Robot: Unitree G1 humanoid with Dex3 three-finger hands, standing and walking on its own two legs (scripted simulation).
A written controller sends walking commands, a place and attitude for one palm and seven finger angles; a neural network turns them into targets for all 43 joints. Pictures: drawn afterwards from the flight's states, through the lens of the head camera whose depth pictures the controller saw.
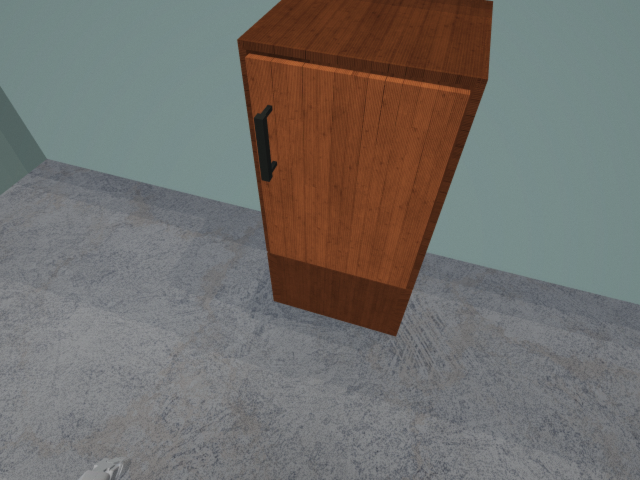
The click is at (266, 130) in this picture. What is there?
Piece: cupboard door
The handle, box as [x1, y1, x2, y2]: [254, 105, 276, 181]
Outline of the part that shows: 267,105 260,114 257,113 254,117 261,178 263,180 269,181 272,176 271,173 276,165 276,161 272,161 271,163 270,162 266,117 271,110 271,106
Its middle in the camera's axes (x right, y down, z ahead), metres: -0.12 -0.20 +0.83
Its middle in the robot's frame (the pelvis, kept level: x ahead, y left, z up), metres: +0.76 +0.15 -0.02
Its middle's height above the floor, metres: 0.75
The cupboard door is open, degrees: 0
